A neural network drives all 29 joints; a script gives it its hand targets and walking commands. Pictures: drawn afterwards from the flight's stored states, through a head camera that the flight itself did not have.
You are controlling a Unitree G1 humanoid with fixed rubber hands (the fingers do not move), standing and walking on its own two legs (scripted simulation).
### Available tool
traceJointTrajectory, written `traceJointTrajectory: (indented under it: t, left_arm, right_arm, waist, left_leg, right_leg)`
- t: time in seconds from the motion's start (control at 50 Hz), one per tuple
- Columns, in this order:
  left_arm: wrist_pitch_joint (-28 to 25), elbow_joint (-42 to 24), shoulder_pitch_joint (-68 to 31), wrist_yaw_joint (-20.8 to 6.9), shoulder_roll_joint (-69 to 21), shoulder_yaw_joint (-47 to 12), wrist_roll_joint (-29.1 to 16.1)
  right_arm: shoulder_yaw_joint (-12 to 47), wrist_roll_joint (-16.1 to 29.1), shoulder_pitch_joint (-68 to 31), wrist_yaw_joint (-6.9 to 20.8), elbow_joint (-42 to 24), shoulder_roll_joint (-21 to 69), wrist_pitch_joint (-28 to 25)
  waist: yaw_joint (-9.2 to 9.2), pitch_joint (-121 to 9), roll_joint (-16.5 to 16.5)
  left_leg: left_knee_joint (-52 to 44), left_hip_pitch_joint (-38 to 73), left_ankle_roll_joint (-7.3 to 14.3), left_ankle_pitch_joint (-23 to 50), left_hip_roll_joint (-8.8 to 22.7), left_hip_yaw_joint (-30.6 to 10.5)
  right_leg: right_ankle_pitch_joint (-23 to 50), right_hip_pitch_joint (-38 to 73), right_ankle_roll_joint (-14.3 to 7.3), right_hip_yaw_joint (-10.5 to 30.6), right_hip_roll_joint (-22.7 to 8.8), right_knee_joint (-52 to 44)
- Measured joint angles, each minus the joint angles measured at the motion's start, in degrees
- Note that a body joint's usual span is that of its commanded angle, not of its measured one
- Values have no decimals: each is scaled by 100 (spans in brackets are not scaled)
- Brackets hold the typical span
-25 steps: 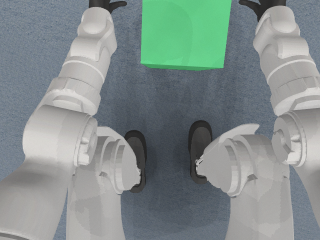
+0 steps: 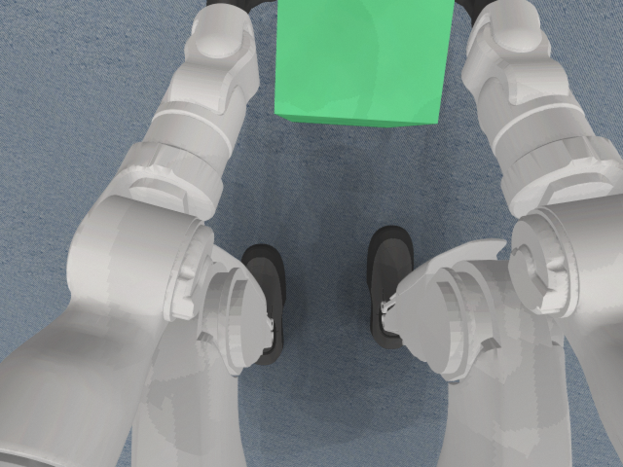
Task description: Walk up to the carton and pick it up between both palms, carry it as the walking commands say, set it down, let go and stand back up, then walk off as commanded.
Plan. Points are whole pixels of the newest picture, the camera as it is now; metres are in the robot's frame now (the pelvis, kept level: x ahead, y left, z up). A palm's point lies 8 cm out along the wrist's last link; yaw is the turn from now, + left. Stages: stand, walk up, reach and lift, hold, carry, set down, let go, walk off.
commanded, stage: reach and lift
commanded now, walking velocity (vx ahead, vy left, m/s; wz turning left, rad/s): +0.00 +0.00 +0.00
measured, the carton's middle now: (351, 46) +0.51 -0.03 -0.25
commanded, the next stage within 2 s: none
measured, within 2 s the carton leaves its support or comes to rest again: leaves its support in 0.50 s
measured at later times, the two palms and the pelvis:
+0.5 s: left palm out of the picture +0.55 +0.09 -0.18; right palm out of the picture +0.55 -0.16 -0.18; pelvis +0.01 +0.00 -0.02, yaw +2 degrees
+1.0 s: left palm out of the picture +0.53 +0.08 -0.14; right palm out of the picture +0.53 -0.15 -0.13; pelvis +0.01 +0.01 +0.00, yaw +1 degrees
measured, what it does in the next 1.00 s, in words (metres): stands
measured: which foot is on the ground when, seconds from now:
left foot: down 0.00-1.00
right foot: down 0.00-1.00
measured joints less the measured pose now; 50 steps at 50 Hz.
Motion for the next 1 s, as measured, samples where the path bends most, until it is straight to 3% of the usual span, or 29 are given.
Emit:
traceJointTrajectory:
  t: [0.16, 0.28, 0.44, 0.66, 0.82, 1.0]
  left_arm:
    - [-52, -12, -6, 63, -15, -41, 15]
    - [89, 86, -109, 19, -139, 446, 406]
    - [745, -271, -56, -296, -300, 1269, 1243]
    - [1074, -690, 382, -363, -456, 1724, 1640]
    - [1170, -1138, 859, -160, -723, 1719, 1637]
    - [1307, -1644, 1049, 38, -950, 1839, 1631]
  right_arm:
    - [-52, -67, -8, -101, -1, 60, -74]
    - [-515, -352, 27, -159, -144, 173, 102]
    - [-1112, -1029, 77, 205, -485, 194, 843]
    - [-1452, -1518, 425, 459, -975, 450, 1229]
    - [-1452, -1578, 883, 361, -1421, 607, 1313]
    - [-1766, -1814, 988, 162, -1903, 837, 1471]
  waist:
    - [-7, 33, 20]
    - [-72, 34, 94]
    - [-94, -36, -19]
    - [-187, -419, 22]
    - [-148, -714, 54]
    - [-117, -776, 93]
  left_leg:
    - [-55, 39, -34, -4, -72, -37]
    - [-4, -6, -86, 36, -224, -84]
    - [302, -87, -166, -56, -311, -134]
    - [467, -96, -207, -277, -500, -163]
    - [327, -39, -279, -335, -700, -194]
    - [137, 51, -268, -164, -718, -167]
  right_leg:
    - [-36, 55, 21, 32, 60, -38]
    - [55, 60, 179, 138, 230, 37]
    - [-211, -23, 137, 104, 222, 393]
    - [-397, -64, 236, 200, 313, 539]
    - [-386, -33, 403, 368, 467, 386]
    - [-237, 73, 499, 465, 539, 197]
